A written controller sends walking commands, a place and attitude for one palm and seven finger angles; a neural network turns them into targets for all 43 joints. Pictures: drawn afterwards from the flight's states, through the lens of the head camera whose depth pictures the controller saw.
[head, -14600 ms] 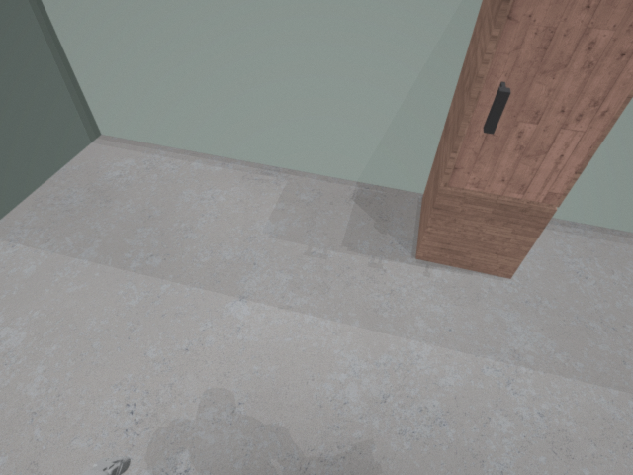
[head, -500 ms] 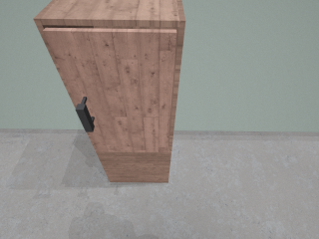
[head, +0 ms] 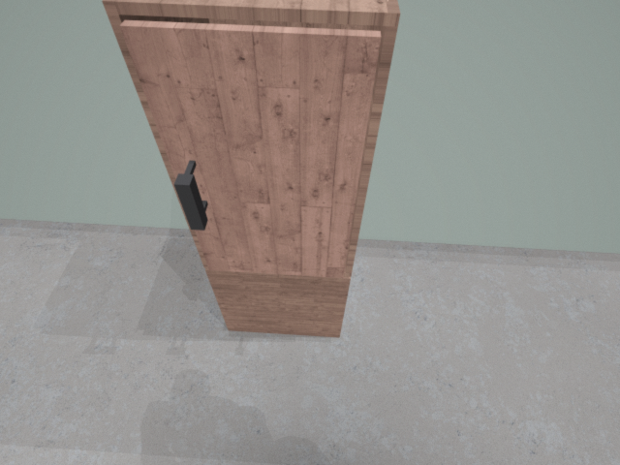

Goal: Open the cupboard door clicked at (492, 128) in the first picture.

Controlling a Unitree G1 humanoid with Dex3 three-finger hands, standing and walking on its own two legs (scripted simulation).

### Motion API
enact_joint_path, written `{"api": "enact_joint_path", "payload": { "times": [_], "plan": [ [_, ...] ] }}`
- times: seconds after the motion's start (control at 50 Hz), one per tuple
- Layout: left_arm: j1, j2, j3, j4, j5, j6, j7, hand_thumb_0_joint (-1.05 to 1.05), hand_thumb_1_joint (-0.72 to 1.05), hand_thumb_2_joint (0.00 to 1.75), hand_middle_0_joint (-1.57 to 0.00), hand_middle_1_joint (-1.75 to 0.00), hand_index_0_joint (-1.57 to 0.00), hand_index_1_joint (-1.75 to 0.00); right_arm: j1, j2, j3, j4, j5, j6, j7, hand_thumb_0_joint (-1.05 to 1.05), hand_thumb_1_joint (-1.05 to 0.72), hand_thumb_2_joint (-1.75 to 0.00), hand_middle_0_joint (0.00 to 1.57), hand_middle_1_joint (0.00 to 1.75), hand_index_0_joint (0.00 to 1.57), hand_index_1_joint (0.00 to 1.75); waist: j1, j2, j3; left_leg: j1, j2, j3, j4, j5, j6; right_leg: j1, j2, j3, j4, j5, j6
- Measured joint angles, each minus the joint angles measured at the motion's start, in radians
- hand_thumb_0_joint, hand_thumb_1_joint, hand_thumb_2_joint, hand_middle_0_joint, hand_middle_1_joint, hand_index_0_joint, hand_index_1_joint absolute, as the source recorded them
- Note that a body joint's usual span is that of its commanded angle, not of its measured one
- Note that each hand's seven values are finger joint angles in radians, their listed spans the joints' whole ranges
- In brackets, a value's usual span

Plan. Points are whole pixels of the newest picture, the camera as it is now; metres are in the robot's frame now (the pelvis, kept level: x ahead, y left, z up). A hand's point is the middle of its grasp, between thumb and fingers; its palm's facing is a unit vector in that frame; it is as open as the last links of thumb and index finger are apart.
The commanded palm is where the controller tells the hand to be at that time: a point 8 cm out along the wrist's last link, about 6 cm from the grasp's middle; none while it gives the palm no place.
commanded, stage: come to a stop and stand still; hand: left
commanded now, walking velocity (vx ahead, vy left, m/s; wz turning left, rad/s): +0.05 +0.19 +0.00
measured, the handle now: (195, 195) +0.55 +0.26 -0.03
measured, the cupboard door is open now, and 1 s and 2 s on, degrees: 0 0 0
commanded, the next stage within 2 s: look again from close up in 1.24 s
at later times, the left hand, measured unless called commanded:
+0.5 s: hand out of the picture +0.04 +0.19 -0.17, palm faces +0.00 -0.97 -0.23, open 7.2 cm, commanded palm none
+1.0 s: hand out of the picture +0.00 +0.21 -0.18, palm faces -0.03 -0.99 -0.16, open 7.4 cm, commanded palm none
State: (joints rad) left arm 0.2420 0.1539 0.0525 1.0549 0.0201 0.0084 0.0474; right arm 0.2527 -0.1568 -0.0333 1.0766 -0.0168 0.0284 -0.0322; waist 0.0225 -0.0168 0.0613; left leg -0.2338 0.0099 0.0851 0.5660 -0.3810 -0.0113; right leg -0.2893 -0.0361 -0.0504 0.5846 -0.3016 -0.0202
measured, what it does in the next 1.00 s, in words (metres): steps on the spot: right foot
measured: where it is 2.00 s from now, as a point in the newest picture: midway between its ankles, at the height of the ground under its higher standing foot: outside the picture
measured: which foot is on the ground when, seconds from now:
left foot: down 0.00-1.00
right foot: down 0.00-0.06, up 0.08-0.36, down 0.38-1.00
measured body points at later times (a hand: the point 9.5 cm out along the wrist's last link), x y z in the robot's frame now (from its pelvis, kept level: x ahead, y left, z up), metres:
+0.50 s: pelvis +0.00 +0.01 +0.00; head +0.02 +0.00 +0.45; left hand +0.04 +0.24 -0.15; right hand -0.04 -0.19 -0.17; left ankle -0.02 +0.12 -0.73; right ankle -0.04 -0.07 -0.73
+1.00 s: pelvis -0.01 +0.05 +0.00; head +0.00 +0.06 +0.45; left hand +0.00 +0.27 -0.16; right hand +0.00 -0.18 -0.15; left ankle -0.02 +0.13 -0.73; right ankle -0.04 -0.07 -0.73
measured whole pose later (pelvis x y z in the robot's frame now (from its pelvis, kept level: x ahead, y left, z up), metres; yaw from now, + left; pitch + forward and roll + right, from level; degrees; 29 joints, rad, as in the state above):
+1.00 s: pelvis -0.01 +0.05 +0.00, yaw -3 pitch -1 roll +0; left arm 0.32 0.15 -0.02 1.08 0.01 0.00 0.03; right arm 0.27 -0.16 0.02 1.07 -0.02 -0.01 -0.03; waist 0.00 -0.02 0.01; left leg -0.19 -0.01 0.11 0.50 -0.30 0.06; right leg -0.18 -0.01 -0.04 0.49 -0.30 0.00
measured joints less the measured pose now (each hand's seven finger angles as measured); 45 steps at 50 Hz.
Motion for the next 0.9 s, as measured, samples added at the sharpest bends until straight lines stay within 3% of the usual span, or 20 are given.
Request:
{"api": "enact_joint_path", "payload": {
  "times": [0.04, 0.08, 0.12, 0.16, 0.22, 0.34, 0.4, 0.48, 0.56, 0.62, 0.76, 0.9],
  "plan": [
    [-0.003, 0.009, 0.008, -0.009, 0.000, 0.010, -0.002, 0.00, 0.91, 0.90, -0.20, -0.30, -0.20, -0.30, -0.007, -0.004, -0.006, -0.015, -0.001, -0.005, 0.004, 0.01, -0.91, -0.90, 0.20, 0.29, 0.20, 0.30, 0.000, -0.022, 0.006, 0.004, -0.008, 0.024, -0.034, 0.088, 0.004, -0.016, -0.021, 0.011, 0.026, -0.005, 0.015],
    [-0.004, 0.018, 0.014, -0.014, -0.001, 0.028, -0.007, 0.00, 0.91, 0.90, -0.20, -0.30, -0.20, -0.30, -0.005, -0.006, -0.009, -0.032, -0.007, -0.013, 0.006, 0.01, -0.91, -0.90, 0.20, 0.29, 0.20, 0.30, 0.002, -0.038, 0.003, 0.001, -0.025, 0.042, -0.033, 0.095, 0.033, -0.042, -0.036, 0.026, 0.075, -0.051, 0.008],
    [-0.007, 0.021, 0.017, -0.017, 0.001, 0.048, -0.007, 0.00, 0.91, 0.90, -0.20, -0.30, -0.20, -0.30, -0.001, -0.007, -0.009, -0.048, -0.009, -0.012, 0.007, 0.01, -0.91, -0.90, 0.20, 0.29, 0.20, 0.30, -0.002, -0.033, -0.007, -0.005, -0.028, 0.054, -0.037, 0.084, 0.057, -0.096, -0.029, 0.035, 0.219, -0.147, -0.005],
    [-0.012, 0.024, 0.020, -0.022, 0.004, 0.053, -0.009, 0.00, 0.91, 0.90, -0.20, -0.30, -0.20, -0.30, 0.004, -0.002, -0.005, -0.057, -0.012, -0.012, 0.006, 0.01, -0.91, -0.90, 0.20, 0.29, 0.20, 0.30, -0.010, -0.024, -0.016, -0.007, -0.032, 0.058, -0.057, 0.095, 0.068, -0.141, -0.022, 0.035, 0.364, -0.162, -0.013],
    [-0.011, 0.022, 0.016, -0.031, 0.011, 0.041, -0.018, 0.00, 0.91, 0.90, -0.20, -0.30, -0.20, -0.30, 0.015, 0.012, 0.007, -0.056, -0.020, -0.021, 0.008, 0.01, -0.91, -0.90, 0.20, 0.29, 0.20, 0.30, -0.015, -0.013, -0.029, 0.000, -0.037, 0.062, -0.097, 0.119, 0.074, -0.149, -0.022, 0.014, 0.427, -0.146, -0.010],
    [-0.008, 0.006, -0.002, -0.030, 0.009, 0.020, -0.024, 0.00, 0.93, 0.90, -0.20, -0.30, -0.20, -0.30, 0.057, 0.026, 0.019, -0.027, -0.026, -0.047, 0.002, 0.01, -0.92, -0.89, 0.20, 0.29, 0.20, 0.30, -0.042, 0.002, -0.039, 0.020, -0.039, 0.064, -0.135, 0.133, 0.068, -0.027, -0.005, -0.014, 0.166, -0.186, -0.005],
    [-0.011, 0.007, -0.007, -0.024, 0.003, -0.004, -0.021, 0.00, 0.95, 0.90, -0.20, -0.30, -0.20, -0.30, 0.080, 0.033, 0.026, 0.002, -0.015, -0.046, 0.003, 0.01, -0.92, -0.89, 0.20, 0.29, 0.20, 0.30, -0.041, 0.003, -0.031, 0.012, -0.030, 0.066, -0.078, 0.099, 0.051, 0.058, 0.008, -0.011, -0.036, -0.029, -0.010],
    [0.011, -0.001, -0.023, 0.000, -0.006, -0.028, -0.017, 0.00, 0.96, 0.90, -0.20, -0.30, -0.20, -0.30, 0.099, 0.032, 0.030, 0.047, -0.006, -0.027, 0.005, 0.01, -0.91, -0.89, 0.20, 0.29, 0.20, 0.30, -0.049, 0.033, -0.041, 0.015, 0.006, 0.030, -0.017, 0.011, 0.026, 0.104, 0.045, -0.037, -0.053, -0.043, -0.035],
    [0.047, -0.015, -0.047, 0.012, -0.006, -0.049, 0.008, 0.00, 0.95, 0.90, -0.20, -0.30, -0.20, -0.30, 0.065, 0.012, 0.033, 0.018, -0.004, -0.018, 0.011, 0.01, -0.91, -0.89, 0.20, 0.29, 0.20, 0.30, -0.050, 0.052, -0.029, 0.001, 0.032, -0.010, 0.020, 0.040, 0.022, 0.099, 0.079, -0.020, -0.051, -0.043, -0.034],
    [0.057, -0.015, -0.057, 0.031, -0.013, -0.043, 0.008, 0.01, 0.95, 0.90, -0.20, -0.30, -0.20, -0.30, 0.043, 0.011, 0.034, -0.003, 0.001, -0.034, 0.005, 0.01, -0.91, -0.89, 0.20, 0.29, 0.20, 0.30, -0.059, 0.039, -0.031, 0.011, 0.024, -0.005, 0.009, 0.028, 0.021, 0.099, 0.072, -0.013, -0.046, -0.046, -0.027],
    [0.064, -0.009, -0.064, 0.032, -0.011, -0.026, 0.000, 0.01, 0.93, 0.90, -0.20, -0.30, -0.20, -0.30, 0.017, -0.004, 0.040, -0.008, -0.001, -0.038, -0.005, 0.02, -0.93, -0.89, 0.20, 0.29, 0.20, 0.30, -0.032, 0.015, -0.051, 0.033, 0.005, 0.006, -0.015, 0.045, 0.039, 0.117, 0.054, -0.003, -0.062, -0.034, -0.009],
    [0.070, -0.004, -0.068, 0.023, -0.010, -0.014, -0.010, 0.01, 0.92, 0.90, -0.20, -0.30, -0.20, -0.30, 0.007, -0.007, 0.048, -0.011, -0.002, -0.040, -0.003, 0.01, -0.93, -0.89, 0.20, 0.29, 0.20, 0.30, -0.020, 0.001, -0.055, 0.037, -0.010, 0.016, -0.040, 0.066, 0.058, 0.116, 0.039, 0.006, -0.080, -0.013, 0.008]
  ]
}}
